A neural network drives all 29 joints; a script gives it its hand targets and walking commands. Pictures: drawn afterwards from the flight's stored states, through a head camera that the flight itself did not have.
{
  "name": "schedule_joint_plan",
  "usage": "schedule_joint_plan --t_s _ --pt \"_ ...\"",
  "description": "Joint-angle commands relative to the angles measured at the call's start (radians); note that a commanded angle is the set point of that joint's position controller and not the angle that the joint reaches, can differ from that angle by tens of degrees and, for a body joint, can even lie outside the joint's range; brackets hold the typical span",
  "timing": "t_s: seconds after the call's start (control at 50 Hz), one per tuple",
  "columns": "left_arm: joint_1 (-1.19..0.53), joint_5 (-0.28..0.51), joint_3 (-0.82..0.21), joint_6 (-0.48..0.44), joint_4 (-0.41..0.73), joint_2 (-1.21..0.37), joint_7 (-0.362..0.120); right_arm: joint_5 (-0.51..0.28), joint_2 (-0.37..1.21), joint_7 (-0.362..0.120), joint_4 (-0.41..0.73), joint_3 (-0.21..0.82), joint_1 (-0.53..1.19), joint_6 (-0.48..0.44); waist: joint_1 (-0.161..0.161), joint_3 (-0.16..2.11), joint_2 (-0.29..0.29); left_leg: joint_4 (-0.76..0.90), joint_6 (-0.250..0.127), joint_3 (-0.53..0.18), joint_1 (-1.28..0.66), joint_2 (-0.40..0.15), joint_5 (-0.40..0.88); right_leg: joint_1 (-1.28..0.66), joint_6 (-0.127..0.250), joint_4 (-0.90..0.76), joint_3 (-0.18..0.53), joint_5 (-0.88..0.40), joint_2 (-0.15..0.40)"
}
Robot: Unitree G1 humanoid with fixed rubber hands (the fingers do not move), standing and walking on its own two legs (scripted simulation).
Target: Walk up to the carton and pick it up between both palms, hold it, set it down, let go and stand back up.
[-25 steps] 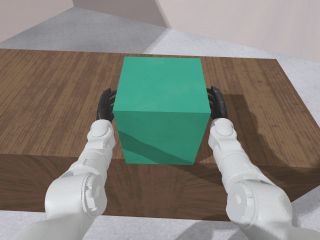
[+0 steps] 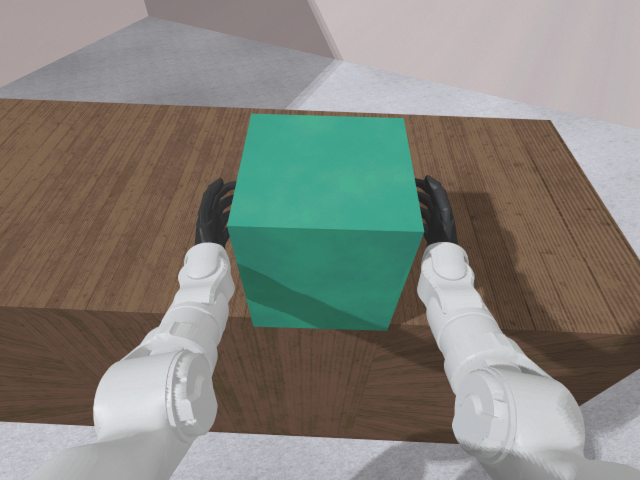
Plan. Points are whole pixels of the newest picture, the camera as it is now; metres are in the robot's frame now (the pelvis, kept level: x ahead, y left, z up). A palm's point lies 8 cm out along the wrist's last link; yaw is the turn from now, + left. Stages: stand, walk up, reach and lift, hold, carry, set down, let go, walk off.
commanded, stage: reach and lift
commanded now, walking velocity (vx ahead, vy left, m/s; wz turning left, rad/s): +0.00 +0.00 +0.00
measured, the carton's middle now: (323, 229) +0.45 +0.02 +0.05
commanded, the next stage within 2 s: none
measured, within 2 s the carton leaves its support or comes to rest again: neither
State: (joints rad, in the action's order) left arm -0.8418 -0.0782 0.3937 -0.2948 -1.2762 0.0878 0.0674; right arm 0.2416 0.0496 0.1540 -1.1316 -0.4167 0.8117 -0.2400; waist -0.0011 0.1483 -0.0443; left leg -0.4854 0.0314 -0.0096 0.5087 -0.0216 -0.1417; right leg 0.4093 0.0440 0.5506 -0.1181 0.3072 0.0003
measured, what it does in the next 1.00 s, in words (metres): stands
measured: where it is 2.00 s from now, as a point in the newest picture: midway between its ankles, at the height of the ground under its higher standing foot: outside the picture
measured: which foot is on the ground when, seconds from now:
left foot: down 0.00-1.00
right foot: down 0.00-1.00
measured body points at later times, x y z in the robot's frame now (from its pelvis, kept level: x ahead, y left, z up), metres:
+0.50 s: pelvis -0.02 +0.00 +0.00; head -0.01 +0.02 +0.45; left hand +0.40 +0.18 +0.08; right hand +0.40 -0.13 +0.11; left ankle +0.05 +0.14 -0.73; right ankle -0.02 -0.08 -0.73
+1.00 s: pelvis -0.02 +0.00 +0.00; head -0.05 +0.02 +0.45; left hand +0.39 +0.18 +0.11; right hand +0.39 -0.12 +0.14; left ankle +0.05 +0.14 -0.73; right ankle -0.02 -0.08 -0.73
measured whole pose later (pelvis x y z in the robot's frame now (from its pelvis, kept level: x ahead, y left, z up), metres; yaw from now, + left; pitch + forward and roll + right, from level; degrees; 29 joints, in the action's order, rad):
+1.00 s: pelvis -0.02 +0.00 +0.00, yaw -1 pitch +8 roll +0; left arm -0.76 -0.08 0.26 -0.04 -1.05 0.10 0.10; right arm 0.13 0.05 0.18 -1.07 -0.31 0.79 -0.17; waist 0.01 0.23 -0.04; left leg -0.49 0.03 -0.01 0.51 -0.04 -0.12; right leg 0.41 0.05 0.54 -0.12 0.28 -0.01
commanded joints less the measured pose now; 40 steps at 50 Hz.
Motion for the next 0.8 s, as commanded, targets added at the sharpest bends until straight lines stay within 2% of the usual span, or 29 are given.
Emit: schedule_joint_plan --t_s 0.0,0.04,0.06,0.12,0.14,0.16,0.24,0.3,0.32,0.36,0.38,0.42,0.44,0.46,0.48,0.52,0.56,0.58,0.6,0.64,0.66,0.68,0.72,0.76,0.78 --pt "-0.797 -0.146 -0.255 -0.078 0.232 -0.587 -0.155 0.149 0.656 -0.163 0.181 0.299 0.707 -0.173 0.018 0.715 0.039 0.029 -0.004 0.095 -0.338 0.013 0.350 -0.334 -0.097 -0.112 0.067 -0.708 0.018" --pt "-0.810 -0.150 -0.257 -0.079 0.227 -0.595 -0.151 0.161 0.628 -0.165 0.159 0.268 0.717 -0.183 0.003 0.693 0.058 0.038 0.003 0.094 -0.363 0.008 0.337 -0.288 -0.092 -0.128 0.050 -0.637 0.013" --pt "-0.812 -0.146 -0.261 -0.089 0.233 -0.595 -0.148 0.164 0.640 -0.166 0.176 0.285 0.722 -0.196 0.028 0.730 0.051 0.029 0.003 0.105 -0.373 0.006 0.360 -0.285 -0.084 -0.131 0.055 -0.625 0.007" --pt "-0.854 -0.147 -0.272 -0.101 0.247 -0.585 -0.145 0.166 0.629 -0.169 0.170 0.287 0.738 -0.215 0.032 0.729 0.063 0.033 0.003 0.110 -0.363 0.005 0.337 -0.271 -0.084 -0.134 0.055 -0.600 0.009" --pt "-0.855 -0.145 -0.272 -0.095 0.235 -0.582 -0.143 0.170 0.617 -0.169 0.160 0.267 0.741 -0.214 0.023 0.705 0.058 0.044 0.001 0.111 -0.361 0.004 0.302 -0.266 -0.081 -0.143 0.052 -0.557 0.006" --pt "-0.877 -0.140 -0.273 -0.101 0.253 -0.581 -0.142 0.177 0.616 -0.172 0.160 0.261 0.759 -0.219 0.036 0.719 0.058 0.047 -0.002 0.119 -0.363 0.000 0.287 -0.247 -0.078 -0.146 0.051 -0.514 0.003" --pt "-0.913 -0.144 -0.277 -0.102 0.246 -0.573 -0.137 0.210 0.595 -0.178 0.101 0.203 0.760 -0.226 0.021 0.659 0.061 0.074 -0.004 0.127 -0.373 -0.008 0.206 -0.179 -0.063 -0.177 0.044 -0.352 -0.002" --pt "-0.930 -0.142 -0.285 -0.102 0.251 -0.569 -0.138 0.232 0.586 -0.178 0.068 0.182 0.752 -0.233 0.014 0.627 0.055 0.085 -0.008 0.134 -0.356 -0.007 0.167 -0.172 -0.062 -0.176 0.040 -0.324 0.002" --pt "-0.914 -0.138 -0.279 -0.105 0.244 -0.563 -0.140 0.232 0.590 -0.179 0.095 0.197 0.759 -0.240 0.032 0.646 0.037 0.088 -0.015 0.140 -0.344 -0.007 0.147 -0.186 -0.060 -0.175 0.050 -0.321 0.004" --pt "-0.911 -0.144 -0.278 -0.104 0.235 -0.560 -0.143 0.227 0.594 -0.176 0.072 0.199 0.748 -0.245 0.029 0.633 0.033 0.092 -0.016 0.142 -0.330 -0.002 0.148 -0.212 -0.068 -0.169 0.048 -0.352 0.006" --pt "-0.912 -0.143 -0.277 -0.096 0.225 -0.555 -0.144 0.232 0.587 -0.175 0.064 0.197 0.738 -0.238 0.027 0.619 0.016 0.095 -0.020 0.141 -0.333 -0.003 0.135 -0.202 -0.069 -0.173 0.046 -0.327 0.006" --pt "-0.933 -0.136 -0.291 -0.102 0.258 -0.563 -0.146 0.222 0.589 -0.176 0.051 0.199 0.743 -0.246 0.025 0.638 0.039 0.096 -0.018 0.139 -0.336 -0.005 0.143 -0.200 -0.068 -0.169 0.050 -0.321 0.008" --pt "-0.912 -0.133 -0.288 -0.097 0.241 -0.559 -0.146 0.220 0.584 -0.175 0.067 0.201 0.751 -0.248 0.028 0.641 0.033 0.094 -0.022 0.140 -0.335 -0.004 0.134 -0.200 -0.069 -0.167 0.053 -0.332 0.007" --pt "-0.909 -0.129 -0.290 -0.102 0.257 -0.552 -0.145 0.208 0.597 -0.175 0.062 0.230 0.733 -0.246 0.049 0.656 0.028 0.088 -0.022 0.143 -0.336 -0.001 0.163 -0.220 -0.070 -0.164 0.055 -0.357 0.005" --pt "-0.913 -0.124 -0.295 -0.097 0.271 -0.549 -0.145 0.207 0.589 -0.176 0.068 0.225 0.753 -0.241 0.035 0.660 0.026 0.087 -0.024 0.139 -0.324 0.001 0.158 -0.222 -0.078 -0.157 0.053 -0.373 0.009" --pt "-0.901 -0.119 -0.312 -0.094 0.276 -0.562 -0.144 0.192 0.593 -0.171 0.068 0.243 0.745 -0.238 0.032 0.675 0.047 0.084 -0.020 0.131 -0.344 0.000 0.180 -0.229 -0.074 -0.153 0.048 -0.397 0.002" --pt "-0.873 -0.096 -0.338 -0.076 0.300 -0.569 -0.144 0.162 0.590 -0.165 0.084 0.279 0.722 -0.221 0.028 0.679 0.042 0.078 -0.018 0.121 -0.370 -0.001 0.207 -0.235 -0.075 -0.154 0.047 -0.420 -0.005" --pt "-0.856 -0.094 -0.342 -0.076 0.287 -0.575 -0.143 0.149 0.587 -0.164 0.091 0.302 0.704 -0.216 0.036 0.682 0.038 0.070 -0.017 0.121 -0.377 0.003 0.223 -0.241 -0.075 -0.156 0.050 -0.446 -0.004" --pt "-0.850 -0.079 -0.365 -0.074 0.326 -0.588 -0.142 0.139 0.591 -0.160 0.090 0.312 0.704 -0.214 0.022 0.727 0.056 0.063 -0.012 0.113 -0.389 0.005 0.248 -0.240 -0.076 -0.147 0.050 -0.479 -0.005" --pt "-0.870 -0.063 -0.380 -0.062 0.344 -0.586 -0.141 0.112 0.600 -0.155 0.113 0.340 0.712 -0.198 0.029 0.733 0.056 0.055 -0.013 0.105 -0.397 0.006 0.266 -0.245 -0.083 -0.143 0.053 -0.499 -0.009" --pt "-0.891 -0.050 -0.399 -0.067 0.385 -0.600 -0.135 0.100 0.601 -0.154 0.095 0.349 0.703 -0.195 0.013 0.739 0.073 0.052 -0.005 0.102 -0.404 0.009 0.274 -0.245 -0.080 -0.144 0.053 -0.495 -0.012" --pt "-0.877 -0.036 -0.418 -0.056 0.399 -0.609 -0.133 0.071 0.610 -0.152 0.125 0.382 0.723 -0.183 0.028 0.750 0.077 0.047 -0.005 0.099 -0.423 0.008 0.296 -0.244 -0.084 -0.144 0.056 -0.510 -0.014" --pt "-0.865 -0.014 -0.446 -0.039 0.433 -0.616 -0.129 0.027 0.610 -0.148 0.165 0.428 0.718 -0.167 0.034 0.795 0.079 0.036 -0.002 0.092 -0.432 0.009 0.322 -0.264 -0.088 -0.138 0.060 -0.539 -0.017" --pt "-0.868 -0.007 -0.444 -0.016 0.466 -0.611 -0.130 0.000 0.622 -0.140 0.173 0.453 0.705 -0.136 0.030 0.772 0.061 0.039 -0.011 0.086 -0.423 0.017 0.299 -0.300 -0.098 -0.135 0.072 -0.550 -0.010" --pt "-0.899 0.012 -0.469 -0.007 0.510 -0.628 -0.130 -0.023 0.626 -0.137 0.187 0.474 0.716 -0.125 0.017 0.800 0.073 0.035 -0.008 0.080 -0.433 0.021 0.320 -0.306 -0.102 -0.131 0.077 -0.593 -0.009"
